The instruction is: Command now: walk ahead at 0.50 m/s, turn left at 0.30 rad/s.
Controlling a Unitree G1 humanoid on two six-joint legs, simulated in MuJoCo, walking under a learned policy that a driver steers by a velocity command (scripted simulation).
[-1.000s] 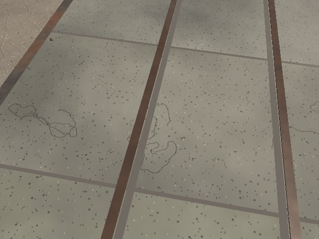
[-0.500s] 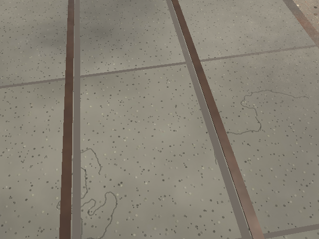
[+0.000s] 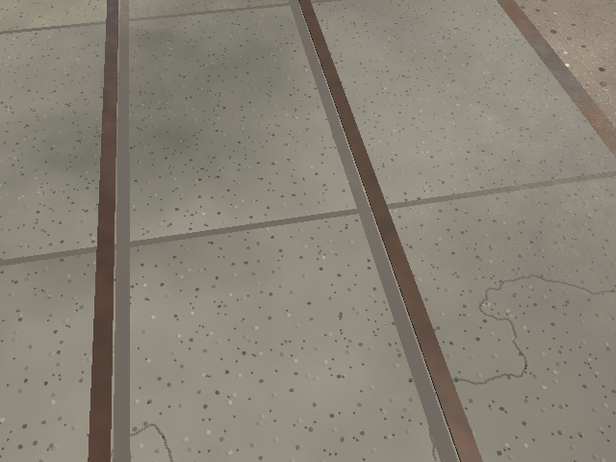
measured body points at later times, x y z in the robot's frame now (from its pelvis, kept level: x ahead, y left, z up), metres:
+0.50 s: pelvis +0.27 -0.02 +0.01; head +0.31 -0.02 +0.45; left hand +0.42 +0.28 -0.06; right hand +0.41 -0.29 -0.11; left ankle +0.13 +0.07 -0.64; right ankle +0.37 -0.11 -0.72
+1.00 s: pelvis +0.35 +0.04 +0.01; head +0.37 +0.07 +0.46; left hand +0.33 +0.34 -0.11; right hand +0.63 -0.10 -0.07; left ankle +0.35 +0.15 -0.72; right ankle +0.39 -0.11 -0.68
